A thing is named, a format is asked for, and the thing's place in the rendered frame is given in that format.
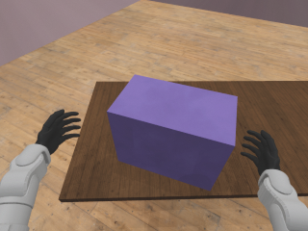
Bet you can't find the robot right forearm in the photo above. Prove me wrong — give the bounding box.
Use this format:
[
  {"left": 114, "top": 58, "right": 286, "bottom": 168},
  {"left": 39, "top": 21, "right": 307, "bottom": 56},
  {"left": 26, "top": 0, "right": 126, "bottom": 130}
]
[{"left": 257, "top": 168, "right": 308, "bottom": 231}]

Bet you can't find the robot left forearm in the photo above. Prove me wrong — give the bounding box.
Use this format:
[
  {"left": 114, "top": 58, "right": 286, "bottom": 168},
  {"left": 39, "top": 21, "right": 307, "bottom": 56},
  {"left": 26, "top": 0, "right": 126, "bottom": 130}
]
[{"left": 0, "top": 143, "right": 51, "bottom": 231}]

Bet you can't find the robot right hand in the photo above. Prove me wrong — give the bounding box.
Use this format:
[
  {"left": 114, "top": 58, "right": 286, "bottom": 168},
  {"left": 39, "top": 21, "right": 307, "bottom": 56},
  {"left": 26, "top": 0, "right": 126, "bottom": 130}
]
[{"left": 241, "top": 130, "right": 281, "bottom": 176}]

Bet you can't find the table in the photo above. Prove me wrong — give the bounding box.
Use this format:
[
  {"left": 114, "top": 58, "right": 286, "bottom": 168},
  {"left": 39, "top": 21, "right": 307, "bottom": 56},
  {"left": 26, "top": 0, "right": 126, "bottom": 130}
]
[{"left": 59, "top": 81, "right": 308, "bottom": 202}]

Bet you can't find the carton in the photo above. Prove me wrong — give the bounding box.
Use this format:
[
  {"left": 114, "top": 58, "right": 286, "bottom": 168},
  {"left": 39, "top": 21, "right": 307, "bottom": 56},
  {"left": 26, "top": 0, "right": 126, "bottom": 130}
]
[{"left": 107, "top": 74, "right": 238, "bottom": 191}]

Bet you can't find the robot left hand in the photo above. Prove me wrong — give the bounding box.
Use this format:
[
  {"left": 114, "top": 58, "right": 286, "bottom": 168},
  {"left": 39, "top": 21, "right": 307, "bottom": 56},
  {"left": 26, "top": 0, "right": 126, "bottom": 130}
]
[{"left": 35, "top": 109, "right": 81, "bottom": 155}]

